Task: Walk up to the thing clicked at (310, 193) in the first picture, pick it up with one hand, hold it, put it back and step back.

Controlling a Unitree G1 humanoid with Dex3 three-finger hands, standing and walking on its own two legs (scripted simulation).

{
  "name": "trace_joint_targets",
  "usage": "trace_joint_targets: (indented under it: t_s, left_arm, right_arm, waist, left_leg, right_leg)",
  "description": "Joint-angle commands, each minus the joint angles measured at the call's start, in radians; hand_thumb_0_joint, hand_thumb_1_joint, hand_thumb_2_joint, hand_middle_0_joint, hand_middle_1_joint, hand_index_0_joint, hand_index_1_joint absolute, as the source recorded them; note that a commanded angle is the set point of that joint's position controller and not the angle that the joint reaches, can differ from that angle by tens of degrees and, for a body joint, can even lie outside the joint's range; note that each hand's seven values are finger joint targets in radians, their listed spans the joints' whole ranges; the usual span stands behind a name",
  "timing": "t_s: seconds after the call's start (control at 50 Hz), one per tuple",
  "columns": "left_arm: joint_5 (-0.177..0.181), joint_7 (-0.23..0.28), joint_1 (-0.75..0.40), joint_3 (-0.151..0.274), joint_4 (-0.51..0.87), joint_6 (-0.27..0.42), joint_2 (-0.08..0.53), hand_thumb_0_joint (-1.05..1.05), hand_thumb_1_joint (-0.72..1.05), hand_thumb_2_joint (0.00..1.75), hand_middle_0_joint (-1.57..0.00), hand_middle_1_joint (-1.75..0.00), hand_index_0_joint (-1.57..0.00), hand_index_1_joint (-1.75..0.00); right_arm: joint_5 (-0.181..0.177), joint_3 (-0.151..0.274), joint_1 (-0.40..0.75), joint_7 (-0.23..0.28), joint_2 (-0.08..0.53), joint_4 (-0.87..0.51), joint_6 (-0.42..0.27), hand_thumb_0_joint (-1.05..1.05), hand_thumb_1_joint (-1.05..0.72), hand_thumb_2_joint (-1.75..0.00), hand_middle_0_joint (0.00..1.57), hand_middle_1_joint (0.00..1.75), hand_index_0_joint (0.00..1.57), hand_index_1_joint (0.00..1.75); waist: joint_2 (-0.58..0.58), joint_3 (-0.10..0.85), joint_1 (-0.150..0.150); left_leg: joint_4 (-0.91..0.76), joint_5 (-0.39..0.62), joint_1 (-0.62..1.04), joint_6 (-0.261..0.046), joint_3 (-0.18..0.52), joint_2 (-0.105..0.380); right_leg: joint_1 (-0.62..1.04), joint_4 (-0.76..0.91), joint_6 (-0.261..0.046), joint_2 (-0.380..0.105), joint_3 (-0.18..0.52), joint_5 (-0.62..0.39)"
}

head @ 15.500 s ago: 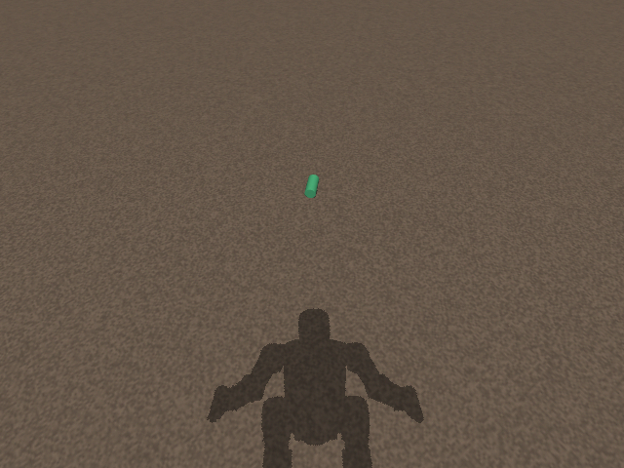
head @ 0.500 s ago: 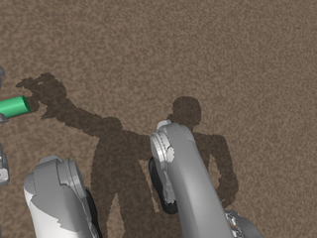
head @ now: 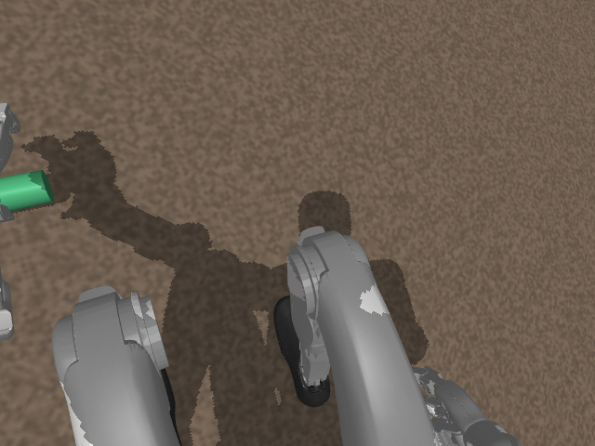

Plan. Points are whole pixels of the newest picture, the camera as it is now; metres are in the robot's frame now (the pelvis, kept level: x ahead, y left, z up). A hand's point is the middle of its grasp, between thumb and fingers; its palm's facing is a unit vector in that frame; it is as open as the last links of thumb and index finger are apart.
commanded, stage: rest palm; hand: left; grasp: from above
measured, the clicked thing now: (7, 194) +0.48 +0.29 -0.30
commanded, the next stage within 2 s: close in 1.00 s
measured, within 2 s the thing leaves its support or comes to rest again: neither
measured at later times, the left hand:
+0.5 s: hand (9, 188) +0.48 +0.28 -0.25, palm faces -0.44 -0.10 -0.89, open 13.2 cm
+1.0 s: hand (9, 200) +0.47 +0.28 -0.27, palm faces -0.48 -0.12 -0.87, open 13.2 cm
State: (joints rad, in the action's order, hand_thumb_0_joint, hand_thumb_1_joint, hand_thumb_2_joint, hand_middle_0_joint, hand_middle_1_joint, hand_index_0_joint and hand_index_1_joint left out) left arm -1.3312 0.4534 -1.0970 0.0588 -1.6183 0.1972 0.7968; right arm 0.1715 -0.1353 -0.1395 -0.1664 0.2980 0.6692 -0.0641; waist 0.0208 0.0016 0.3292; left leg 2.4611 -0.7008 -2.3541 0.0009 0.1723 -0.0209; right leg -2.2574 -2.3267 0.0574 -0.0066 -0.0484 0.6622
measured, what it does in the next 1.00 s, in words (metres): stands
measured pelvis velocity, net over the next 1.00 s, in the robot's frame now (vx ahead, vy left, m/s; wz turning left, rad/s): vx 0.00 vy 0.00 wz -0.07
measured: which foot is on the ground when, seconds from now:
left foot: down 0.00-1.00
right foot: down 0.00-1.00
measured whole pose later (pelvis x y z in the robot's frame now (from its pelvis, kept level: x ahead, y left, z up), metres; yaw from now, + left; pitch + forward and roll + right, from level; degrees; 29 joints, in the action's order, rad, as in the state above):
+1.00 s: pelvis +0.00 +0.00 -0.02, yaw -4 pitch +29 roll -15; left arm -1.33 0.59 -1.08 0.09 -1.76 0.27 0.99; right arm 0.27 -0.27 -0.11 -0.25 0.33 0.68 -0.18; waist 0.12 -0.15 0.39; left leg 2.57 -0.75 -2.35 0.01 0.26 -0.01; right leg -2.24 -2.37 0.09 0.03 -0.11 0.66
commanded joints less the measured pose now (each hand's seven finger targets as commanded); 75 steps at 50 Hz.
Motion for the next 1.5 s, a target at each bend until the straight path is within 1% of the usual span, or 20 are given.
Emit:
trace_joint_targets:
  t_s: [0.0,0.02,0.06,0.16,0.22,0.26,0.42,0.44,0.46,0.54,0.62,0.66,0.72,0.92,1.08,1.14,1.18,1.28,1.36,1.48]
  left_arm:
    - [0.010,0.047,-0.325,0.022,0.062,-0.013,0.227,0.00,-0.31,0.82,-0.26,-0.79,-0.26,-0.80]
    - [0.015,0.044,-0.337,0.029,0.058,-0.006,0.224,0.00,-0.31,0.82,-0.26,-0.80,-0.25,-0.80]
    - [0.021,0.052,-0.304,0.053,0.043,0.006,0.271,0.00,-0.31,0.82,-0.26,-0.80,-0.25,-0.80]
    - [0.013,0.057,-0.307,0.062,0.025,0.048,0.323,0.00,-0.34,0.85,-0.23,-0.82,-0.23,-0.83]
    - [0.002,0.087,-0.302,0.082,0.040,0.069,0.368,0.00,-0.36,0.86,-0.21,-0.84,-0.20,-0.85]
    - [0.006,0.109,-0.304,0.057,0.095,0.084,0.349,0.00,-0.38,0.87,-0.21,-0.83,-0.20,-0.84]
    - [-0.025,0.183,-0.258,0.077,0.034,0.055,0.366,0.00,-0.37,0.88,-0.23,-0.79,-0.21,-0.80]
    - [-0.018,0.195,-0.272,0.108,0.064,0.053,0.400,0.00,-0.37,0.87,-0.23,-0.79,-0.21,-0.81]
    - [-0.022,0.200,-0.227,0.083,0.045,0.040,0.366,0.00,-0.36,0.87,-0.23,-0.78,-0.21,-0.80]
    - [-0.005,0.195,-0.242,0.076,-0.025,0.015,0.350,0.00,-0.36,0.85,-0.22,-0.81,-0.21,-0.82]
    - [0.013,0.185,-0.232,0.122,-0.022,0.006,0.411,0.00,-0.36,0.85,-0.23,-0.81,-0.22,-0.82]
    - [0.021,0.175,-0.244,0.093,-0.025,0.011,0.372,0.00,-0.35,0.84,-0.23,-0.81,-0.22,-0.82]
    - [0.029,0.169,-0.244,0.122,-0.012,0.026,0.417,0.00,-0.37,0.85,-0.21,-0.84,-0.21,-0.84]
    - [0.005,0.171,-0.234,0.027,-0.050,0.079,0.352,0.00,-0.36,0.86,-0.22,-0.85,-0.21,-0.85]
    - [-0.031,0.252,-0.232,0.042,-0.079,0.066,0.399,0.00,-0.35,0.85,-0.22,-0.84,-0.21,-0.85]
    - [-0.034,0.274,-0.264,0.067,-0.060,0.043,0.423,0.00,-0.21,0.76,-0.30,-0.82,-0.31,-0.81]
    - [-0.023,0.274,-0.255,0.045,-0.092,0.025,0.402,0.00,-0.17,0.72,-0.32,-0.80,-0.34,-0.78]
    - [-0.003,0.256,-0.256,0.073,-0.102,-0.005,0.412,0.00,-0.11,0.65,-0.36,-0.76,-0.38,-0.73]
    - [0.025,0.224,-0.294,0.089,-0.034,-0.001,0.448,0.00,-0.06,0.61,-0.41,-0.72,-0.43,-0.70]
    - [0.042,0.178,-0.242,0.049,-0.032,0.010,0.407,0.00,-0.03,0.57,-0.43,-0.71,-0.46,-0.68]
  right_arm:
    - [0.007,0.067,-0.226,0.003,0.279,0.021,-0.017,0.00,-0.89,-0.90,0.20,0.30,0.20,0.30]
    - [0.013,0.064,-0.223,0.001,0.285,0.007,-0.026,0.00,-0.89,-0.90,0.20,0.30,0.20,0.30]
    - [0.015,0.061,-0.210,0.006,0.290,-0.003,-0.035,0.00,-0.89,-0.90,0.20,0.30,0.20,0.30]
    - [0.033,0.035,-0.214,0.008,0.302,0.000,-0.054,0.00,-0.89,-0.90,0.20,0.30,0.20,0.30]
    - [0.047,0.022,-0.232,0.005,0.317,0.008,-0.068,0.00,-0.89,-0.90,0.20,0.30,0.20,0.30]
    - [0.050,0.015,-0.224,0.000,0.306,0.017,-0.079,0.00,-0.89,-0.90,0.20,0.30,0.20,0.30]
    - [0.082,0.004,-0.219,-0.046,0.332,0.020,-0.108,0.00,-0.89,-0.90,0.20,0.30,0.20,0.30]
    - [0.084,0.002,-0.221,-0.050,0.338,0.024,-0.109,0.00,-0.89,-0.90,0.20,0.30,0.20,0.30]
    - [0.084,-0.002,-0.218,-0.053,0.330,0.029,-0.108,0.00,-0.89,-0.90,0.20,0.30,0.20,0.30]
    - [0.092,-0.001,-0.202,-0.075,0.347,0.020,-0.124,0.00,-0.89,-0.90,0.20,0.30,0.20,0.30]
    - [0.089,0.001,-0.210,-0.079,0.367,0.021,-0.129,0.00,-0.90,-0.90,0.20,0.30,0.20,0.30]
    - [0.090,-0.004,-0.198,-0.084,0.356,0.014,-0.130,0.00,-0.90,-0.90,0.20,0.30,0.20,0.30]
    - [0.088,-0.011,-0.206,-0.081,0.356,0.024,-0.126,0.00,-0.90,-0.90,0.20,0.30,0.20,0.30]
    - [0.096,-0.044,-0.162,-0.077,0.348,0.019,-0.119,0.00,-0.90,-0.90,0.20,0.30,0.20,0.30]
    - [0.110,-0.061,-0.126,-0.088,0.373,0.009,-0.142,0.00,-0.90,-0.90,0.20,0.30,0.20,0.30]
    - [0.112,-0.047,-0.136,-0.091,0.391,0.005,-0.150,0.00,-0.89,-0.90,0.20,0.30,0.20,0.30]
    - [0.115,-0.050,-0.113,-0.096,0.394,0.003,-0.163,0.00,-0.89,-0.90,0.20,0.30,0.20,0.30]
    - [0.112,-0.057,-0.131,-0.113,0.396,-0.003,-0.183,0.00,-0.89,-0.90,0.20,0.30,0.20,0.30]
    - [0.108,-0.061,-0.144,-0.117,0.395,-0.003,-0.189,0.00,-0.89,-0.90,0.20,0.30,0.20,0.30]
    - [0.098,-0.060,-0.159,-0.115,0.387,0.005,-0.183,0.00,-0.90,-0.90,0.20,0.30,0.20,0.30]
  waist:
    - [-0.367,0.595,0.050]
    - [-0.340,0.569,0.075]
    - [-0.321,0.589,0.050]
    - [-0.319,0.550,0.072]
    - [-0.341,0.557,0.077]
    - [-0.408,0.611,0.064]
    - [-0.448,0.555,0.089]
    - [-0.464,0.575,0.082]
    - [-0.475,0.587,0.068]
    - [-0.437,0.532,0.101]
    - [-0.427,0.551,0.093]
    - [-0.412,0.529,0.103]
    - [-0.400,0.534,0.105]
    - [-0.420,0.473,0.127]
    - [-0.417,0.444,0.123]
    - [-0.445,0.466,0.122]
    - [-0.440,0.432,0.134]
    - [-0.427,0.418,0.150]
    - [-0.467,0.474,0.141]
    - [-0.476,0.497,0.133]
  left_leg:
    - [-0.257,0.192,0.514,-0.020,-0.093,0.006]
    - [-0.252,0.165,0.490,-0.023,-0.089,0.007]
    - [-0.246,0.138,0.468,-0.028,-0.092,0.004]
    - [-0.222,0.087,0.431,-0.033,-0.092,0.009]
    - [-0.204,0.112,0.459,-0.028,-0.088,0.014]
    - [-0.210,0.156,0.525,-0.014,-0.081,0.020]
    - [-0.175,0.252,0.545,-0.004,-0.074,0.031]
    - [-0.182,0.271,0.546,-0.003,-0.068,0.032]
    - [-0.188,0.293,0.565,0.001,-0.069,0.031]
    - [-0.178,0.259,0.523,-0.005,-0.062,0.033]
    - [-0.176,0.274,0.531,-0.007,-0.052,0.034]
    - [-0.173,0.251,0.508,-0.009,-0.051,0.036]
    - [-0.171,0.231,0.481,-0.014,-0.048,0.034]
    - [-0.164,0.216,0.513,-0.002,-0.034,0.041]
    - [-0.184,0.200,0.504,0.003,-0.019,0.047]
    - [-0.198,0.205,0.527,0.007,-0.010,0.050]
    - [-0.194,0.178,0.508,0.008,-0.007,0.053]
    - [-0.182,0.172,0.494,0.003,-0.001,0.054]
    - [-0.186,0.206,0.536,0.006,0.004,0.056]
    - [-0.173,0.263,0.553,0.008,-0.004,0.055]
  right_leg:
    - [0.253,0.163,-0.088,0.038,-0.144,-0.224]
    - [0.254,0.169,-0.083,0.039,-0.147,-0.202]
    - [0.277,0.179,-0.084,0.042,-0.143,-0.173]
    - [0.294,0.184,-0.077,0.049,-0.146,-0.134]
    - [0.309,0.171,-0.075,0.050,-0.157,-0.159]
    - [0.317,0.153,-0.081,0.057,-0.168,-0.199]
    - [0.322,0.116,-0.074,0.064,-0.188,-0.299]
    - [0.337,0.115,-0.075,0.064,-0.191,-0.312]
    - [0.344,0.112,-0.079,0.066,-0.190,-0.328]
    - [0.331,0.110,-0.075,0.069,-0.198,-0.305]
    - [0.358,0.113,-0.073,0.064,-0.200,-0.312]
    - [0.361,0.118,-0.071,0.067,-0.199,-0.298]
    - [0.385,0.135,-0.068,0.067,-0.200,-0.283]
    - [0.347,0.117,-0.068,0.072,-0.221,-0.275]
    - [0.336,0.120,-0.067,0.080,-0.228,-0.268]
    - [0.325,0.118,-0.069,0.078,-0.227,-0.270]
    - [0.319,0.115,-0.067,0.077,-0.225,-0.254]
    - [0.319,0.108,-0.060,0.070,-0.225,-0.255]
    - [0.354,0.117,-0.062,0.073,-0.227,-0.272]
    - [0.383,0.121,-0.066,0.078,-0.226,-0.318]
